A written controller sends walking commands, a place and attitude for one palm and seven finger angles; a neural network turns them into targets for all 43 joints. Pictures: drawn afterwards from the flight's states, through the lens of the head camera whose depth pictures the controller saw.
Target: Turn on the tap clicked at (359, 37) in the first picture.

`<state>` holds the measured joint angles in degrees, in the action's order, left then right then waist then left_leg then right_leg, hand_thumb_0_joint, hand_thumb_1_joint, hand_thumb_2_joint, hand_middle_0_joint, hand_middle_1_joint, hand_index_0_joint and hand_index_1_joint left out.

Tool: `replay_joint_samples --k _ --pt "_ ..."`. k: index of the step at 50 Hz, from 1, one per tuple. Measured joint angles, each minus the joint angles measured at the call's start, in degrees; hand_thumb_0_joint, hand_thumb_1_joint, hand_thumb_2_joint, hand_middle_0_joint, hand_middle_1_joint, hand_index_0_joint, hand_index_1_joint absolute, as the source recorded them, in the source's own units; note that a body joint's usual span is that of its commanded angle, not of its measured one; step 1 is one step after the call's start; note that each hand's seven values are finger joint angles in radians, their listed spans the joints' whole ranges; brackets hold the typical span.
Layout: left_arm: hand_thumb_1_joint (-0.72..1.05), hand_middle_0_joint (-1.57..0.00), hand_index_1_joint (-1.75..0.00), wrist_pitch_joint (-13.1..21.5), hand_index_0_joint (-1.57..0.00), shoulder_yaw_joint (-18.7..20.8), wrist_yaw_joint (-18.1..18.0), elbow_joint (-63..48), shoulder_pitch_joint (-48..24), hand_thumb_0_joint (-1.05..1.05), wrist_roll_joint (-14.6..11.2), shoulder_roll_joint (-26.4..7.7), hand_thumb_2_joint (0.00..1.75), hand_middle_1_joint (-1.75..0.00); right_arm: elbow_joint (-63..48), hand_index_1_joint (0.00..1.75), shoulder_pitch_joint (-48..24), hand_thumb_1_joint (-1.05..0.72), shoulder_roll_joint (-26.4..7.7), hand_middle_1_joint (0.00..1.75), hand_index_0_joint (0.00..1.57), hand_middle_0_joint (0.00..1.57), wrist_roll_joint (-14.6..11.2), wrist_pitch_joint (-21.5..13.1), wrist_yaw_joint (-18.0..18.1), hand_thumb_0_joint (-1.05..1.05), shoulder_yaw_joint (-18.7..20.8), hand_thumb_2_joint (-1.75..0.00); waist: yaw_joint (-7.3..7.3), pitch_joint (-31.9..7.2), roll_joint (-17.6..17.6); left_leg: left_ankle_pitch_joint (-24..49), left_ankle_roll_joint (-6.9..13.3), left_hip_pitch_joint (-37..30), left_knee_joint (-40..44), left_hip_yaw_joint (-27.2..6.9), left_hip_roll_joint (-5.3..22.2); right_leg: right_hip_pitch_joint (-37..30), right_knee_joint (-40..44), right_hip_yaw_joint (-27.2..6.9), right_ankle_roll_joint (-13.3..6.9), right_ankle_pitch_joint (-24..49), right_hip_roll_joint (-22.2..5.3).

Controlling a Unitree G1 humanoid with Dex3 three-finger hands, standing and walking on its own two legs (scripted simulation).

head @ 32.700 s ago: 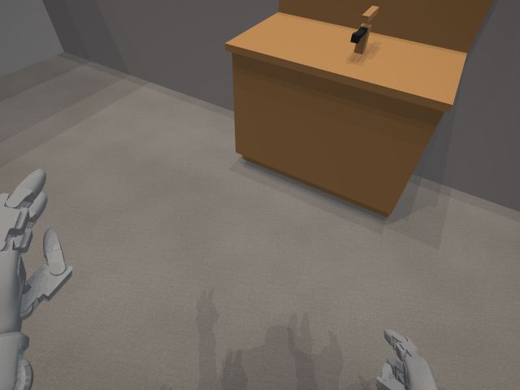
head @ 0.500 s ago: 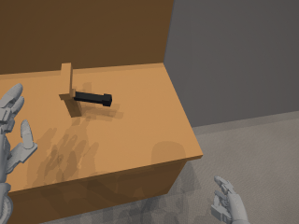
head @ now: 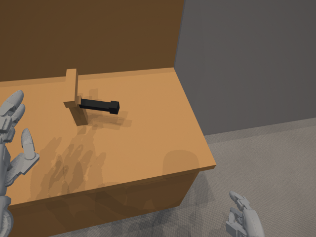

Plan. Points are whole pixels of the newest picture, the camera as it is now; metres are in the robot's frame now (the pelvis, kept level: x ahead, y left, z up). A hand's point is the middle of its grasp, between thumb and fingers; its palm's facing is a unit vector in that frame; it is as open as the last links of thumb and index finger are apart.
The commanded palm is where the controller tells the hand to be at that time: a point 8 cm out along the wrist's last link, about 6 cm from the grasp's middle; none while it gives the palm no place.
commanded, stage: come to a stop and stand still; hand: left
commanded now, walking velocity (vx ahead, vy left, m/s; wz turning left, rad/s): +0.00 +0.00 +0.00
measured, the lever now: (114, 107) +0.45 +0.18 +0.03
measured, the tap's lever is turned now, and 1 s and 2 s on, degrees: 71 71 71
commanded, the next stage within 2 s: look again from close up in 1.02 s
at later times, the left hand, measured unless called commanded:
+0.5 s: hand (43, 160) +0.21 +0.23 +0.15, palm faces +0.33 -0.85 -0.41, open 7.4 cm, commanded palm +0.15 +0.26 +0.17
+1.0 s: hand (38, 154) +0.22 +0.25 +0.15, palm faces +0.37 -0.85 -0.36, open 7.4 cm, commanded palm +0.16 +0.27 +0.17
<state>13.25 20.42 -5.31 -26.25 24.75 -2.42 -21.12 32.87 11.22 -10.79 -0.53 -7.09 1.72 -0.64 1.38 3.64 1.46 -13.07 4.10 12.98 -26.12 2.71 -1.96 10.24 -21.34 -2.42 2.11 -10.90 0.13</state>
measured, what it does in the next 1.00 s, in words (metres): stands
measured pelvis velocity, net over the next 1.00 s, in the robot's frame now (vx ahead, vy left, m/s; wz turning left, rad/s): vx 0.00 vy -0.01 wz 0.00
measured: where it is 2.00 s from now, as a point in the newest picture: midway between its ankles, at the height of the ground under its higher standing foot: outside the picture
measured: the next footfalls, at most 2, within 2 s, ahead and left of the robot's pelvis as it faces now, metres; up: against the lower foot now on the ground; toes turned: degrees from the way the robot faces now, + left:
none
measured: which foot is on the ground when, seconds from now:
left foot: down 0.00-1.00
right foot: down 0.00-1.00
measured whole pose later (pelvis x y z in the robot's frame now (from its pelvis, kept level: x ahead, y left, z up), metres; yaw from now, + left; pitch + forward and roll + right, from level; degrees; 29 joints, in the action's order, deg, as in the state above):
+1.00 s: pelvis +0.00 -0.01 +0.00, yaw +0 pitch +0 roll -2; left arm 14.0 20.8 -5.1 -25.8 23.8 -2.6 -21.3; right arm 32.3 10.3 -10.8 -0.3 -8.3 1.4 -0.8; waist 1.9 3.6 2.0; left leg -13.2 3.6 13.2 -26.2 2.6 -1.4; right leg 10.5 -21.4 -2.3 1.6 -11.0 0.6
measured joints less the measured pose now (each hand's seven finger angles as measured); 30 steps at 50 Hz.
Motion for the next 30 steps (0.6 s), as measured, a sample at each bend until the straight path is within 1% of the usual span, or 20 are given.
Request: replay_joint_samples --k 7,8,9,10,11,13,14,17,19,21,25,28,30 --pt "0.89 -0.21 -0.30 -0.2 -0.21 -0.1 -0.2 0.2 0.0 0.01 0.1 0.3 0.90 -0.30 0.2 0.30 -0.1 -0.91 -0.4 0.30 0.21 0.20 -0.1 0.1 0.2 0.01 0.3 -0.90 0.09 -0.2 -0.3 0.1 -0.1 -0.1 0.2 -0.1 0.1 -0.1 0.0 0.1 -0.1 0.0 0.1" --pt "0.88 -0.21 -0.30 -0.4 -0.21 0.8 1.0 0.8 -2.9 0.01 2.8 -1.6 0.90 -0.30 -0.3 0.30 0.7 -0.91 -0.4 0.30 0.21 0.20 0.8 -0.6 0.3 0.01 0.6 -0.90 1.03 -0.1 -0.2 0.0 -0.2 0.8 -0.7 -0.4 0.2 0.7 -0.6 0.4 -0.3 -0.1 0.2" --pt "0.88 -0.22 -0.30 1.2 -0.21 2.3 2.2 3.3 -7.5 0.02 3.8 -4.3 0.90 -0.30 0.1 0.30 0.9 -0.91 -0.3 0.30 0.20 0.20 1.1 -1.5 0.2 0.01 0.6 -0.90 1.91 0.2 0.4 0.0 -0.3 1.8 -1.2 -0.6 0.1 1.9 -1.8 0.7 -0.4 -0.5 0.2" --pt "0.88 -0.22 -0.30 2.7 -0.22 3.7 2.5 6.4 -11.4 0.02 3.4 -6.1 0.90 -0.30 0.8 0.30 0.6 -0.91 -0.1 0.30 0.20 0.20 1.0 -2.0 -0.2 0.01 0.4 -0.90 2.52 0.5 0.8 0.2 -0.4 2.2 -1.3 -0.7 0.1 2.6 -2.5 0.7 -0.7 -0.7 0.2" --pt "0.88 -0.22 -0.30 3.0 -0.22 4.9 2.3 8.4 -13.7 0.01 2.2 -6.5 0.90 -0.30 1.1 0.30 0.1 -0.91 -0.1 0.30 0.20 0.20 0.6 -2.2 -0.9 0.01 0.2 -0.90 2.66 0.8 0.9 0.3 -0.5 2.3 -1.4 -0.4 0.2 2.9 -2.9 0.5 -0.8 -0.7 0.3" --pt "0.88 -0.21 -0.30 1.9 -0.21 6.1 1.3 8.7 -13.8 0.01 0.4 -4.9 0.90 -0.30 0.5 0.30 -0.6 -0.91 -0.1 0.30 0.21 0.20 0.2 -2.7 -2.4 0.01 0.4 -0.90 1.90 1.0 0.3 0.3 -0.6 2.1 -1.6 0.4 0.3 3.4 -4.0 -0.3 -0.9 -0.9 0.3" --pt "0.89 -0.21 -0.30 1.6 -0.21 5.8 0.9 7.6 -12.3 0.01 -0.1 -3.6 0.90 -0.30 0.0 0.30 -0.7 -0.91 -0.2 0.30 0.21 0.20 0.0 -2.9 -2.9 0.01 0.4 -0.90 1.34 1.0 -0.1 0.1 -0.5 1.9 -1.7 0.8 0.2 3.5 -4.5 -0.7 -0.8 -1.1 0.3" --pt "0.89 -0.20 -0.30 1.9 -0.20 2.1 0.9 3.1 -5.3 0.02 -0.4 -0.4 0.90 -0.30 -1.0 0.30 -0.4 -0.91 -0.3 0.30 0.21 0.20 -0.3 -3.2 -3.4 0.01 0.5 -0.90 -0.10 0.5 -0.9 -0.4 -0.3 1.6 -2.0 1.6 0.1 3.7 -5.5 -1.5 -0.3 -1.7 0.2" --pt "0.89 -0.20 -0.30 2.5 -0.20 -0.4 1.6 1.5 -1.5 0.01 -0.2 0.3 0.90 -0.30 -1.0 0.30 0.1 -0.91 -0.1 0.30 0.21 0.20 -0.3 -3.1 -2.8 0.01 0.4 -0.90 -0.56 0.1 -1.0 -0.5 -0.3 1.4 -2.0 1.6 0.2 3.5 -5.5 -1.5 -0.3 -1.9 0.2" --pt "0.89 -0.21 -0.30 2.9 -0.21 -1.2 2.2 1.4 0.3 0.01 -0.1 -0.1 0.90 -0.30 -0.6 0.30 0.8 -0.91 0.1 0.30 0.21 0.20 -0.2 -2.8 -2.0 0.01 0.2 -0.90 -0.57 -0.1 -0.7 -0.5 -0.5 1.3 -1.9 1.3 0.4 3.3 -5.2 -1.2 -0.5 -1.8 0.4" --pt "0.88 -0.22 -0.30 3.2 -0.22 0.5 1.9 3.3 -1.1 0.01 -0.3 -1.5 0.89 -0.30 0.5 0.30 1.9 -0.91 0.0 0.30 0.21 0.20 -0.2 -2.7 -0.8 0.01 0.1 -0.90 0.19 0.1 0.0 -0.3 -0.9 1.5 -1.8 0.3 0.7 2.7 -4.1 -0.2 -1.0 -1.3 0.7" --pt "0.88 -0.22 -0.30 3.0 -0.22 1.9 1.0 3.8 -3.0 0.01 -0.6 -0.9 0.89 -0.30 1.3 0.30 2.1 -0.91 -0.5 0.30 0.21 0.20 -0.1 -3.1 -0.6 0.01 0.2 -0.90 0.73 0.4 0.1 -0.1 -1.0 1.3 -1.6 -0.1 0.9 2.1 -3.2 0.2 -1.2 -1.0 0.9" --pt "0.88 -0.21 -0.30 3.0 -0.21 1.9 0.5 3.4 -3.6 0.01 -0.5 0.0 0.90 -0.30 1.7 0.30 1.9 -0.91 -0.8 0.30 0.21 0.20 0.0 -3.3 -0.7 0.01 0.3 -0.90 0.90 0.3 0.2 -0.1 -1.1 1.2 -1.3 -0.3 0.9 1.8 -2.6 0.3 -1.2 -0.8 0.9"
